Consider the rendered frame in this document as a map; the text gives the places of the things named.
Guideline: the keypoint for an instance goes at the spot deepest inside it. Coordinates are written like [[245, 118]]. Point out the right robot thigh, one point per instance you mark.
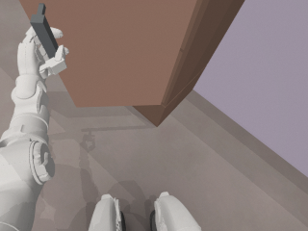
[[170, 211]]

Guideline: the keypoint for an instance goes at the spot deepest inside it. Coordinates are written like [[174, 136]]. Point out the handle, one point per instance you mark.
[[44, 32]]

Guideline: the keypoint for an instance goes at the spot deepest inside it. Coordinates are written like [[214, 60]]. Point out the robot right shin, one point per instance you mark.
[[161, 227]]

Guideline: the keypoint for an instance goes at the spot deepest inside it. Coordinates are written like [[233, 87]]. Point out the robot left forearm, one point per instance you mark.
[[30, 121]]

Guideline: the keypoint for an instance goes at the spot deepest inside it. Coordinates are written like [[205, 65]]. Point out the robot left upper arm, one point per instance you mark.
[[24, 169]]

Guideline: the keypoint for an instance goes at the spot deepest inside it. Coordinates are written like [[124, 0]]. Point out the cupboard door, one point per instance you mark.
[[121, 52]]

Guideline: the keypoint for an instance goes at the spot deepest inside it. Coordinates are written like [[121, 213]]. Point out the left robot hand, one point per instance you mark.
[[32, 60]]

